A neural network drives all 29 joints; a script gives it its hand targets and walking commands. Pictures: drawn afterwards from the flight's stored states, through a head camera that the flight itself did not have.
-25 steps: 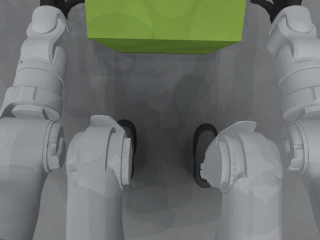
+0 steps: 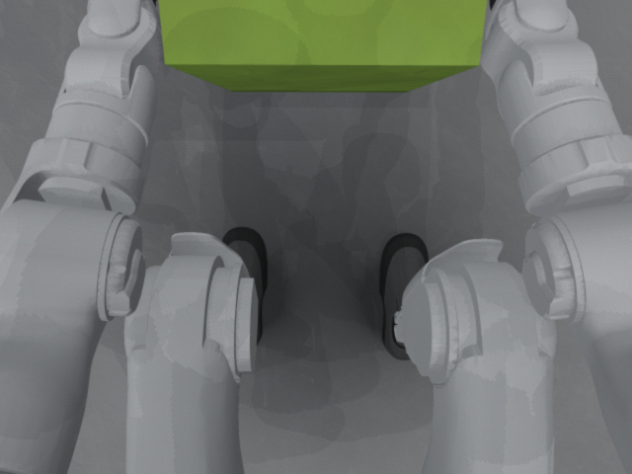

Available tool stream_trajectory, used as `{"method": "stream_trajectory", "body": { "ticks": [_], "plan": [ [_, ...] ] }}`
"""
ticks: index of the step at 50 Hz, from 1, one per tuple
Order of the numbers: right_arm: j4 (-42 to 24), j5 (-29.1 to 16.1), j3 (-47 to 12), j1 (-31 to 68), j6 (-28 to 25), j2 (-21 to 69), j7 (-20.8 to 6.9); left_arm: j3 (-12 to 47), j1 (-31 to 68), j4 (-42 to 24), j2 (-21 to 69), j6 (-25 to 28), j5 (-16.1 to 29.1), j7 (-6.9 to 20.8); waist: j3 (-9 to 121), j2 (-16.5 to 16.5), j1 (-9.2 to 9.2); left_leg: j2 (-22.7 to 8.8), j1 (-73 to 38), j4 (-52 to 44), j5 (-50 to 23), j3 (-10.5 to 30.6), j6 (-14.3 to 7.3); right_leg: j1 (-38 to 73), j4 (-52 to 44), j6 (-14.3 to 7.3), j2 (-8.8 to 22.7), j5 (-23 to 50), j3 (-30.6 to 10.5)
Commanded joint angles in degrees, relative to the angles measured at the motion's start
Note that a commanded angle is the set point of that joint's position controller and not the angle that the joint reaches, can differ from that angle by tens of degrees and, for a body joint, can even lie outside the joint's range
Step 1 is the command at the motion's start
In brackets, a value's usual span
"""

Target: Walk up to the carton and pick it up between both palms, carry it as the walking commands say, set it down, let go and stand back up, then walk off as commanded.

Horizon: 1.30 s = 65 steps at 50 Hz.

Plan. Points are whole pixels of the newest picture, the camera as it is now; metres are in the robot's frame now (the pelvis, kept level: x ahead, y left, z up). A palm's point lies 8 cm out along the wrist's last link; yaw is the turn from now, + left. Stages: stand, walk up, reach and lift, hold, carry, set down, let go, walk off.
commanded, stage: reach and lift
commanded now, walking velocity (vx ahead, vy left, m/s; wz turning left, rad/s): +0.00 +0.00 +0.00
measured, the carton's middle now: (320, 7) +0.54 +0.02 -0.24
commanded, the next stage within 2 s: none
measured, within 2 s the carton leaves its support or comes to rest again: leaves its support in 0.56 s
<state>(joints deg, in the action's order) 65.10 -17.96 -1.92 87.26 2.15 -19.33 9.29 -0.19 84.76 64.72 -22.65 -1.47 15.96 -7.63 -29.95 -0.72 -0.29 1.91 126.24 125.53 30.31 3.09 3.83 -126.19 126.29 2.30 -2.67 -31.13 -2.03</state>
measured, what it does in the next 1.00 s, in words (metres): stands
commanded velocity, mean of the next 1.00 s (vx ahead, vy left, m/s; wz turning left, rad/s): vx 0.00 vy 0.00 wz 0.00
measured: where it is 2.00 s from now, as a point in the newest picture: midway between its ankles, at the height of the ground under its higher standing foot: (322, 312)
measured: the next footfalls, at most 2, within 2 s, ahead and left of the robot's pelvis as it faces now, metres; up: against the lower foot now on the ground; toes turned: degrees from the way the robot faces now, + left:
none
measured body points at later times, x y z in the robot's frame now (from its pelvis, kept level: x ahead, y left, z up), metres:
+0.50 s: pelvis +0.00 +0.00 -0.01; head +0.37 +0.01 +0.23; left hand +0.55 +0.18 -0.19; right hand +0.56 -0.15 -0.19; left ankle +0.13 +0.13 -0.33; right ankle +0.13 -0.12 -0.33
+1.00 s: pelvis -0.02 +0.01 +0.02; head +0.33 +0.02 +0.28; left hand +0.55 +0.19 -0.11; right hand +0.56 -0.14 -0.11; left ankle +0.13 +0.14 -0.33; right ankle +0.13 -0.13 -0.33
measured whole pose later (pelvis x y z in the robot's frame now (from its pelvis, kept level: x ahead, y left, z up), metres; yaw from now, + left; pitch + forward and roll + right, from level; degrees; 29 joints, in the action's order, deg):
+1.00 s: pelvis -0.02 +0.01 +0.02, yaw +0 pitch +25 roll -1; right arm 52.9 -9.6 11.5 83.4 13.5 -16.7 9.2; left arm -8.7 84.7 54.3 -19.6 -15.0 8.0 -7.6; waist -30.0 0.2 -1.0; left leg 4.9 119.4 122.6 28.1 4.2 4.2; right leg -118.0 123.0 4.4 -3.8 -30.0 -2.7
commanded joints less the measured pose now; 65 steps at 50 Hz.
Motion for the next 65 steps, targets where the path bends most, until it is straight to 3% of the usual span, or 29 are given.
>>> {"method": "stream_trajectory", "body": {
  "ticks": [1,9,12,16,18,20,21,22,24,25,28,31,35,40,41,44,48,49,50,52,53,55,56,57,58,59,60,62,65],
  "plan": [
    [-9.8,0.1,-0.9,15.8,-2.8,6.5,-1.1,3.5,21.5,-10.0,7.3,2.7,2.2,1.5,92.3,2.2,1.91,0.6,-40.7,-9.0,-20.3,-5.8,-0.8,37.8,-10.7,-0.2,-0.7,19.0,4.2],
    [-12.6,-1.8,-9.4,27.2,-1.6,30.9,-7.7,8.0,29.6,-11.6,27.3,2.1,0.2,6.4,91.2,1.8,-3.75,2.2,-36.7,-8.8,-20.6,-6.5,-1.7,34.3,-8.7,0.0,-2.2,19.1,4.6],
    [-11.9,0.5,-8.4,29.4,-0.9,37.5,-9.8,10.7,31.3,-8.3,39.2,0.2,1.3,9.7,88.1,0.1,0.20,2.7,-35.1,-8.8,-17.2,-6.4,-1.5,34.1,-8.1,-0.1,-2.1,16.2,6.5],
    [-15.3,-0.5,-10.4,35.7,0.4,46.6,-13.4,10.8,39.6,-15.2,46.0,-0.6,1.0,12.2,88.9,0.4,-2.23,3.6,-36.0,-8.8,-17.3,-7.3,-1.7,31.6,-7.2,-0.7,-2.3,15.4,6.6],
    [-14.1,1.2,-8.5,34.8,1.2,47.9,-14.3,9.9,36.4,-11.9,49.5,-1.7,0.8,13.5,86.6,-0.1,0.53,3.3,-36.3,-8.8,-15.4,-7.3,-1.9,30.7,-8.3,-0.7,-2.1,12.8,7.1],
    [-15.0,0.7,-8.5,34.9,1.4,50.9,-14.5,10.4,39.0,-17.5,48.5,-1.3,0.9,13.7,91.7,1.1,-1.71,3.7,-36.8,-7.3,-17.9,-7.9,-2.0,31.3,-7.2,-1.0,-2.7,15.1,6.5],
    [-15.8,0.8,-8.4,34.8,1.3,51.9,-14.5,10.9,39.9,-18.7,50.2,-1.3,2.1,13.9,93.3,0.4,0.08,3.6,-38.2,-7.7,-19.7,-7.2,-2.1,33.7,-6.6,-0.6,-2.7,17.1,7.5],
    [-14.8,0.7,-8.8,31.8,1.9,53.9,-14.7,10.6,37.6,-18.0,50.7,-1.5,0.4,13.9,92.4,0.2,-1.80,3.8,-37.2,-6.6,-20.7,-9.0,-1.6,33.8,-7.2,-0.7,-3.2,18.1,6.7],
    [-17.6,0.9,-8.7,32.4,2.1,53.0,-14.9,12.9,40.1,-23.0,52.4,-1.5,1.9,14.0,98.4,1.9,0.33,4.2,-39.3,-6.7,-22.1,-8.0,-1.7,34.8,-5.8,-1.2,-3.6,21.1,7.1],
    [-24.1,-0.7,-11.2,36.2,1.9,53.3,-14.4,11.5,39.8,-24.1,49.9,-2.0,2.2,13.6,104.4,-0.2,-2.35,4.5,-43.3,-6.3,-25.4,-8.7,-2.1,40.2,-6.8,-0.9,-3.5,23.5,6.3],
    [-30.9,-3.0,-13.6,37.4,2.6,53.5,-13.5,12.9,38.4,-30.2,51.6,-3.0,3.1,13.1,116.2,-0.7,-3.17,4.8,-47.7,-6.3,-28.4,-10.1,-1.8,47.9,-6.9,-0.4,-4.4,27.5,6.3],
    [-28.4,-2.0,-11.8,36.9,3.7,55.1,-13.0,13.1,40.6,-31.0,51.8,-4.1,2.7,12.9,115.3,1.7,-1.31,4.4,-47.9,-7.6,-25.6,-9.4,-1.8,47.0,-7.7,-0.6,-4.4,24.8,6.4],
    [-29.5,-0.5,-12.2,39.8,5.1,53.0,-13.7,11.5,38.0,-27.3,53.3,-6.1,-0.3,13.3,107.2,0.0,-3.38,4.5,-43.4,-9.8,-17.5,-10.0,-2.0,42.7,-10.7,-0.5,-4.2,16.3,6.6],
    [-26.5,1.3,-9.3,38.5,7.2,54.6,-14.4,11.6,40.2,-26.7,54.2,-8.2,-1.6,14.5,107.9,1.1,-2.75,4.2,-44.3,-11.3,-12.7,-10.8,-1.8,41.4,-11.9,-0.6,-4.1,11.2,7.9],
    [-27.8,1.5,-9.6,40.0,7.3,51.7,-14.1,12.2,42.2,-27.4,57.1,-8.9,-0.7,14.6,111.1,2.8,-0.09,4.0,-46.3,-11.1,-12.1,-10.0,-1.4,42.6,-11.4,-1.0,-3.7,11.1,8.0],
    [-34.9,2.2,-10.2,45.8,7.6,51.0,-14.2,11.5,43.9,-29.7,58.8,-10.1,-0.3,15.0,114.6,1.0,0.26,4.6,-48.2,-12.7,-12.8,-9.4,-1.9,43.2,-13.6,-1.3,-3.8,10.3,8.4],
    [-33.4,3.3,-7.9,42.5,10.0,56.8,-15.7,10.9,41.8,-30.7,60.6,-11.9,-2.4,15.6,118.3,2.0,0.75,5.0,-52.0,-14.4,-13.4,-9.3,-1.9,42.9,-15.3,-0.9,-4.4,10.4,9.2],
    [-28.0,4.4,-6.8,41.4,10.4,55.9,-16.1,8.8,40.5,-25.3,63.6,-12.6,-3.5,16.1,109.9,3.5,1.15,4.8,-46.7,-15.0,-9.7,-9.5,-1.8,38.1,-15.9,-1.4,-4.3,6.1,9.0],
    [-30.1,6.1,-6.2,40.0,10.8,56.2,-16.3,9.4,40.8,-27.3,63.0,-12.8,-3.9,16.7,110.4,1.2,2.44,5.0,-47.8,-15.6,-10.2,-8.6,-2.0,38.5,-16.3,-1.3,-4.1,7.5,9.6],
    [-31.0,6.4,-6.0,36.0,11.4,59.5,-17.7,11.7,40.8,-31.2,64.5,-13.1,-3.5,17.2,116.9,3.2,2.89,5.0,-51.1,-16.1,-12.8,-8.1,-1.6,39.9,-15.8,-1.6,-4.5,10.6,9.8],
    [-34.6,5.4,-7.6,40.1,11.3,57.7,-17.7,10.1,36.6,-28.5,65.9,-14.0,-5.0,17.0,121.1,4.3,-0.19,5.9,-54.0,-16.1,-16.1,-9.0,-1.4,41.0,-15.5,-1.0,-4.6,12.1,10.3],
    [-31.0,6.9,-7.5,37.0,12.4,58.9,-18.6,10.6,35.6,-29.1,65.5,-14.4,-5.3,17.1,118.1,3.9,0.93,5.2,-53.6,-16.5,-15.2,-7.9,-1.3,37.2,-15.2,-1.3,-4.0,11.0,10.5],
    [-37.9,6.3,-9.2,38.8,11.7,58.4,-18.8,12.7,34.9,-31.1,67.1,-14.5,-4.8,16.8,124.6,2.8,2.12,5.5,-57.5,-15.8,-20.3,-7.8,-1.2,40.0,-15.9,-1.2,-4.7,14.9,10.5],
    [-37.2,5.4,-10.0,38.9,12.1,59.2,-18.9,12.6,35.7,-32.8,66.2,-14.5,-5.0,16.8,125.6,4.5,-0.32,5.8,-57.4,-15.2,-22.8,-8.7,-1.1,41.2,-15.7,-1.3,-4.6,16.8,9.1],
    [-43.5,4.9,-12.1,42.2,12.0,56.0,-18.8,12.8,34.0,-33.7,67.6,-15.2,-4.5,16.5,130.4,3.0,0.50,5.4,-60.4,-15.3,-23.4,-8.3,-1.4,42.9,-16.4,-0.9,-4.7,16.7,9.4],
    [-37.6,6.0,-10.7,37.8,12.9,56.7,-18.5,13.4,36.2,-36.0,66.2,-15.3,-4.8,16.3,127.7,4.6,0.84,5.7,-58.1,-16.4,-22.3,-8.2,-1.0,42.9,-16.0,-1.2,-5.1,16.5,9.7],
    [-41.3,5.1,-12.4,37.9,13.4,58.6,-18.7,14.6,36.6,-39.6,63.8,-15.1,-4.3,16.3,132.2,2.9,-0.46,6.0,-62.1,-16.1,-24.7,-8.6,-1.3,45.6,-17.2,-0.8,-5.3,18.7,8.8],
    [-40.4,6.4,-12.5,35.9,13.9,58.4,-18.3,15.8,34.2,-38.7,65.5,-15.7,-3.8,16.5,131.2,0.8,2.28,5.8,-60.9,-15.8,-25.6,-8.1,-0.8,46.0,-17.1,-0.7,-5.4,19.5,9.5],
    [-46.6,4.3,-15.7,34.7,15.4,61.2,-17.3,17.8,37.4,-47.4,63.6,-16.4,-2.8,16.1,142.8,1.0,-0.46,6.4,-63.4,-17.1,-28.3,-9.3,-1.0,56.0,-18.2,-0.4,-6.3,25.1,8.5]
  ]
}}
